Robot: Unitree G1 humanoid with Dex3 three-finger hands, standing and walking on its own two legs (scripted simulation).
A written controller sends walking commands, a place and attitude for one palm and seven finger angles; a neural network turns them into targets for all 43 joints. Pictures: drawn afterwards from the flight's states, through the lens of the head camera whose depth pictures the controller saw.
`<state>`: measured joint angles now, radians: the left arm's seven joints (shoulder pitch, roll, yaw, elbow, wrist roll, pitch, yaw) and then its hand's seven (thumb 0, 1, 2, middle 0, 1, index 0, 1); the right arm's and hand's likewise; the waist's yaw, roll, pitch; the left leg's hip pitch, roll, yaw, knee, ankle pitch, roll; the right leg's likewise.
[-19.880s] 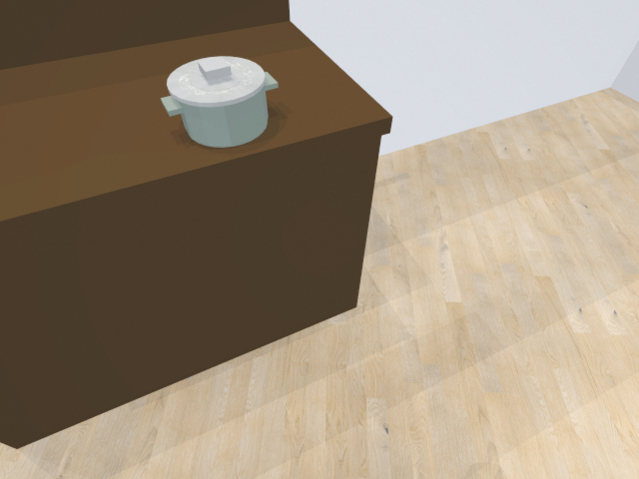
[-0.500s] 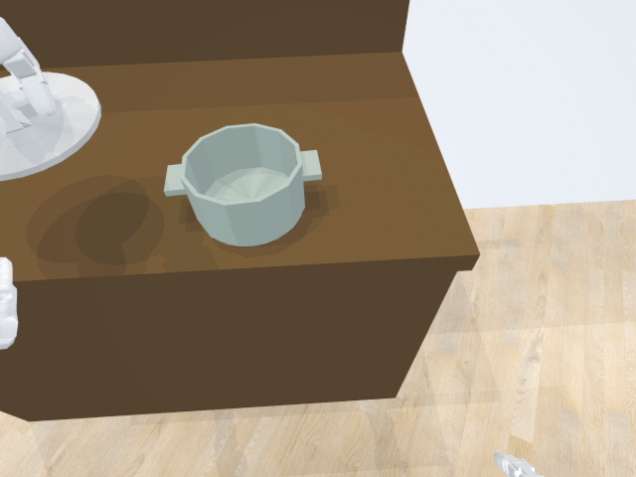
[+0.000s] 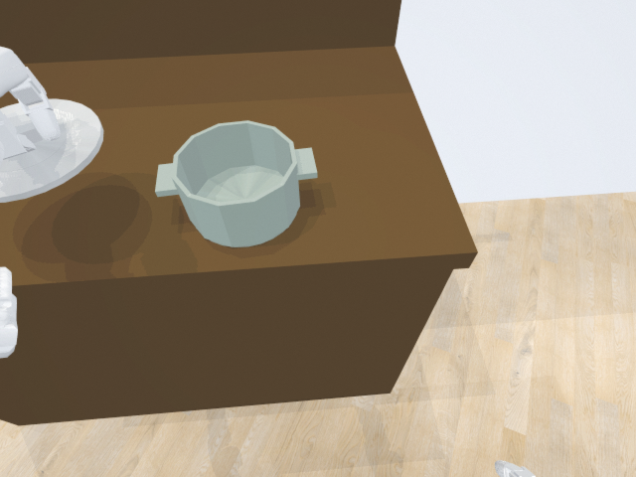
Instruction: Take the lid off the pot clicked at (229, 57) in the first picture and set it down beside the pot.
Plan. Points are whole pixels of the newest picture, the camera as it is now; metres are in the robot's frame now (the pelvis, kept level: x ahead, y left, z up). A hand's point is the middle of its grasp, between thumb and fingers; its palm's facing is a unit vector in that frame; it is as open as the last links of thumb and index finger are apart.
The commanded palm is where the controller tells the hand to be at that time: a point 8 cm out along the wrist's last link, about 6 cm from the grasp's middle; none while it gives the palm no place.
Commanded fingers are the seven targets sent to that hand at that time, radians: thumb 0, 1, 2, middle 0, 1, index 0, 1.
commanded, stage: lower the lid onto the table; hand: left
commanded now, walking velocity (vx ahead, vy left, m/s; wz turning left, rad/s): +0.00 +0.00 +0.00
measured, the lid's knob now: (13, 131) +0.47 +0.35 +0.19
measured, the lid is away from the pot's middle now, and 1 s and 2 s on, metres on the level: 0.24 0.24 0.25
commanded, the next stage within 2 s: open the fingers wide in 1.70 s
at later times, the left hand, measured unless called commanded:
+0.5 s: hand (34, 153) +0.45 +0.32 +0.18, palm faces -0.32 -0.15 -0.94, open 5.4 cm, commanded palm +0.43 +0.32 +0.25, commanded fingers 0.00 0.60 1.09 -0.74 -0.96 -1.07 -1.11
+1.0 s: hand (42, 180) +0.44 +0.33 +0.15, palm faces -0.40 -0.16 -0.90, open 5.4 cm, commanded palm +0.44 +0.33 +0.21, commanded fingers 0.00 0.60 1.09 -0.74 -0.96 -1.07 -1.11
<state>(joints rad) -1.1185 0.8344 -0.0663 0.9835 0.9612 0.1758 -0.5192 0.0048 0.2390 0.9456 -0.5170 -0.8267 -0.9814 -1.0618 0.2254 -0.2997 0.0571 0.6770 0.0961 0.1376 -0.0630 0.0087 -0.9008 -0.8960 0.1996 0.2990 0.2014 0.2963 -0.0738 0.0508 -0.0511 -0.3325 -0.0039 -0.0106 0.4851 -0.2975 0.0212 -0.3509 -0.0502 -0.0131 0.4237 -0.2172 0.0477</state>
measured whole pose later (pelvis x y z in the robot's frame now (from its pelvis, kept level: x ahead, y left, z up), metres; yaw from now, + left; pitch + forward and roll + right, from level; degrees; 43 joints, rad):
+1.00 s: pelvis -0.01 +0.00 +0.00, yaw +0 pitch +9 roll -1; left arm -1.06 0.81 -0.08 1.08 0.95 0.06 -0.48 0.00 0.25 0.94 -0.51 -0.83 -0.98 -1.06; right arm 0.25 -0.30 0.04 0.70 0.10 0.15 -0.09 0.01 -0.90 -0.90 0.20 0.30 0.20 0.30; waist -0.09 0.03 -0.05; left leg -0.39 0.00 -0.01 0.55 -0.32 0.02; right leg -0.40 -0.04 -0.01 0.47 -0.22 0.05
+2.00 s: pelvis -0.01 +0.01 -0.02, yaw -2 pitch +14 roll -2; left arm -0.93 0.86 0.06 1.04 0.98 -0.15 -0.39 -0.01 0.26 0.93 -0.50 -0.85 -0.98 -1.07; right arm 0.28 -0.27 0.03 0.68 0.09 0.22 -0.09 0.01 -0.90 -0.90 0.20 0.30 0.20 0.30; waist -0.10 0.03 -0.08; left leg -0.56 0.02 0.01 0.70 -0.38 0.03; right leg -0.57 -0.03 0.01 0.59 -0.26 0.05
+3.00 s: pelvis -0.01 +0.01 -0.01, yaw -1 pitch +13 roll -2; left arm -0.93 0.84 0.02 1.04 0.98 -0.14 -0.36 0.00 -0.09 0.82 -0.44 -0.70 -0.45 -0.70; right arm 0.26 -0.27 0.03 0.67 0.09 0.24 -0.08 0.01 -0.90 -0.90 0.20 0.30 0.20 0.30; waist -0.09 0.03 -0.08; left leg -0.52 0.01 0.00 0.66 -0.36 0.04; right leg -0.53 -0.04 0.01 0.55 -0.25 0.05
